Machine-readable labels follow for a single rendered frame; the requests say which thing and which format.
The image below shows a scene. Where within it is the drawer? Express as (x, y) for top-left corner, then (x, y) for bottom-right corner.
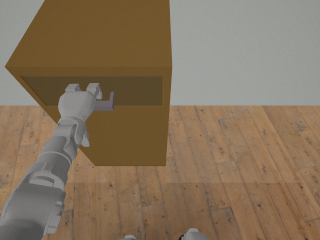
(23, 75), (163, 106)

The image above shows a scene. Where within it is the robot left forearm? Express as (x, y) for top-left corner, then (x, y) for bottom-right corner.
(0, 116), (86, 226)

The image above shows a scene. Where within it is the cabinet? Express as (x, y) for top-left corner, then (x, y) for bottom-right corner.
(5, 0), (173, 166)

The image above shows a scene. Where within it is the robot left hand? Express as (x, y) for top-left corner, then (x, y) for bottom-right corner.
(58, 83), (103, 147)

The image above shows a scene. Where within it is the handle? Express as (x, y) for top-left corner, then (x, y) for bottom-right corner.
(93, 92), (115, 111)

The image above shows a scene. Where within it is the robot left upper arm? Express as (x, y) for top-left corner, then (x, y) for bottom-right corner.
(0, 182), (66, 240)

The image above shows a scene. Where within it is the robot right shin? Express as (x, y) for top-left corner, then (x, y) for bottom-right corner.
(186, 228), (199, 234)

